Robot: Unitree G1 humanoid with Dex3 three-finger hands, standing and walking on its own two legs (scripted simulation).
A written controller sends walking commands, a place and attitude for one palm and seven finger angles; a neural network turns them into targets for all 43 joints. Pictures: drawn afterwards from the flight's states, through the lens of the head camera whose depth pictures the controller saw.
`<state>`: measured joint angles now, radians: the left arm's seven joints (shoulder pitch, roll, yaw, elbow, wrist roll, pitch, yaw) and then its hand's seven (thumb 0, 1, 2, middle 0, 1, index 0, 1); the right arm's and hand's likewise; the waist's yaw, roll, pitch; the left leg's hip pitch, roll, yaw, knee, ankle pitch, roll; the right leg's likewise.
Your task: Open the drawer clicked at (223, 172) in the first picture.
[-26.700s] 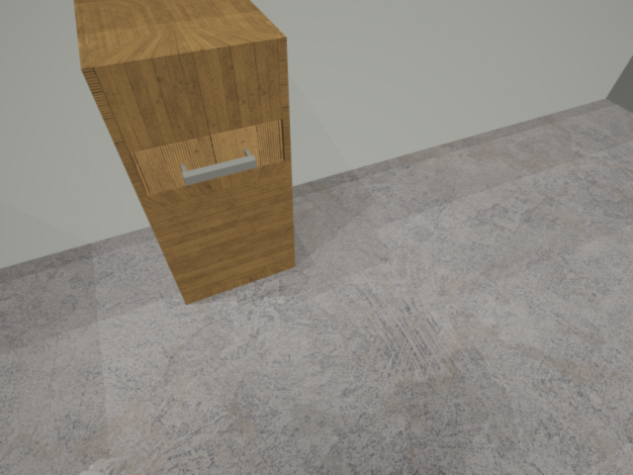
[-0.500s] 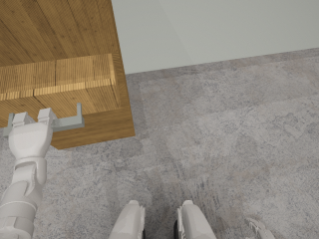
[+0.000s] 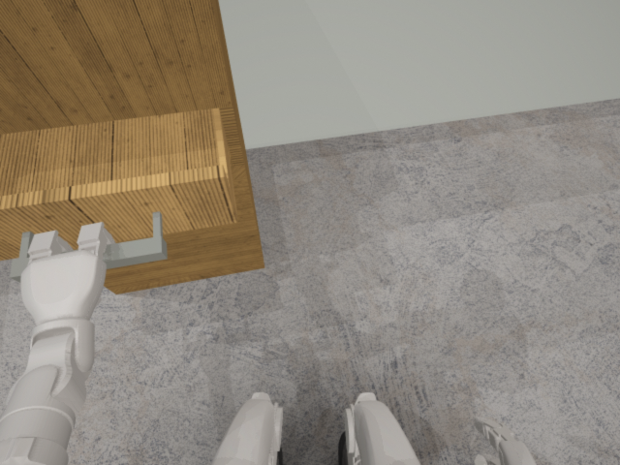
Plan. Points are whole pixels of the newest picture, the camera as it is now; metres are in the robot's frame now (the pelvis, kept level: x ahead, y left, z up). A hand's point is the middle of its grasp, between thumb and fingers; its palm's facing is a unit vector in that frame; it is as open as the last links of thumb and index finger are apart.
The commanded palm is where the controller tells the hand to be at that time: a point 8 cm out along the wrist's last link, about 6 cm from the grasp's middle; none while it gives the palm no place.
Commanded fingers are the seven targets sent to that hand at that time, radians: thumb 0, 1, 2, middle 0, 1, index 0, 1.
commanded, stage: pull the drawer open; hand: left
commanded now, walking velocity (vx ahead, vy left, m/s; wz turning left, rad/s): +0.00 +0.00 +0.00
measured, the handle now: (93, 244) +0.39 +0.32 -0.05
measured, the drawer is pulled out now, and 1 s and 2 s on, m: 0.12 0.16 0.20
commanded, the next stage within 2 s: none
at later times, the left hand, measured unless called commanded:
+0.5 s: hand (87, 311) +0.30 +0.32 -0.07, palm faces -0.04 -0.01 -1.00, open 6.1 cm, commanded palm +0.27 +0.30 -0.02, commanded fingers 0.00 0.90 0.90 -0.40 -1.35 -0.40 -1.35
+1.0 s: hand (86, 325) +0.28 +0.31 -0.07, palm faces -0.03 -0.01 -1.00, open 6.1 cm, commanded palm +0.25 +0.30 -0.02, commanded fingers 0.00 0.90 0.90 -0.40 -1.35 -0.40 -1.35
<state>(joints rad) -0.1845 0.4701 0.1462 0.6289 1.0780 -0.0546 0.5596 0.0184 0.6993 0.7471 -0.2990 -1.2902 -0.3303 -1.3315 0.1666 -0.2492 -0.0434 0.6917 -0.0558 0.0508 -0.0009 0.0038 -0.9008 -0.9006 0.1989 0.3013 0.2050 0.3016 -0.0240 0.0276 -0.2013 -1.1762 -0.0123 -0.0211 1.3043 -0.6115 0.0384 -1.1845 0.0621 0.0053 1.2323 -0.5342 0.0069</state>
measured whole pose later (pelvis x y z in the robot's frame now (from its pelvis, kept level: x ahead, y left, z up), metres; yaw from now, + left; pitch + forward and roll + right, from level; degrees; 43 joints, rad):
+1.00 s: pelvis +0.00 +0.00 +0.00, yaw +0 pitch +27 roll -3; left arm -0.01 0.42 0.14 0.50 1.08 -0.05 0.60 0.02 0.69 0.76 -0.30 -1.28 -0.33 -1.32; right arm 0.14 -0.24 -0.04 0.68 -0.06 0.03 0.00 0.01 -0.90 -0.90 0.20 0.30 0.20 0.30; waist -0.01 0.02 -0.21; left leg -1.15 -0.01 -0.02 1.31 -0.61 0.03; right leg -1.17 0.06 0.01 1.24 -0.54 0.00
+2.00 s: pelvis +0.00 +0.00 +0.00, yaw +0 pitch +26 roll -3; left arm 0.14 0.39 0.10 0.38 1.08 0.00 0.63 0.02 0.69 0.76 -0.30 -1.26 -0.34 -1.32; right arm 0.11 -0.23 -0.04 0.66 -0.06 0.01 0.01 0.01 -0.90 -0.90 0.20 0.30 0.20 0.30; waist 0.00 0.02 -0.22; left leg -1.13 -0.01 -0.02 1.30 -0.62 0.03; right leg -1.14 0.06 0.00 1.24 -0.55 0.00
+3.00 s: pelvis +0.00 -0.01 +0.00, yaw +1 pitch +25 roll -2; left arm 0.28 0.37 0.09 0.28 1.09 -0.01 0.66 0.02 0.68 0.77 -0.29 -1.25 -0.34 -1.32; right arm 0.09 -0.23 -0.04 0.65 -0.07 0.00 0.01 0.01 -0.90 -0.90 0.20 0.30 0.20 0.30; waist 0.01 0.02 -0.22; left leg -1.13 -0.02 -0.02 1.32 -0.63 0.03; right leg -1.15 0.06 0.00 1.27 -0.56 -0.01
